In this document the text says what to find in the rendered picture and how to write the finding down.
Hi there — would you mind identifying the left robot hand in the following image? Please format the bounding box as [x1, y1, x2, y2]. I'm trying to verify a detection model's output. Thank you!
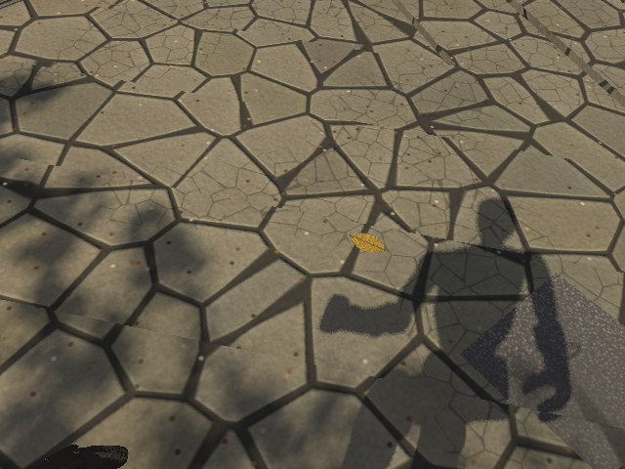
[34, 445, 129, 469]

